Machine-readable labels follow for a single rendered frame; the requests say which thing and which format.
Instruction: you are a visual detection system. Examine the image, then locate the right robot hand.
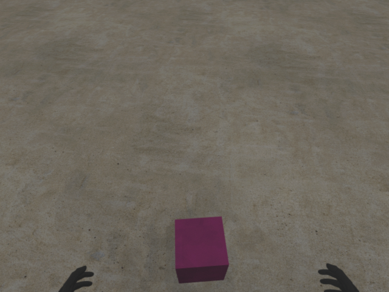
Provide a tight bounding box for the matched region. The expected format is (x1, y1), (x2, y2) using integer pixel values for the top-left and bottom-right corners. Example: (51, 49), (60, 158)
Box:
(318, 263), (359, 292)

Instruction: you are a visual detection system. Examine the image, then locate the left robot hand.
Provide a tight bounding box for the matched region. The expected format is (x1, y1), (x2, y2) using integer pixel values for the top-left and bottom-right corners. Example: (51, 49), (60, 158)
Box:
(59, 266), (94, 292)

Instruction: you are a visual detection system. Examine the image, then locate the carton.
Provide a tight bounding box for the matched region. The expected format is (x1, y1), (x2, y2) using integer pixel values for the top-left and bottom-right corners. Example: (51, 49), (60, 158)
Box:
(175, 217), (229, 283)

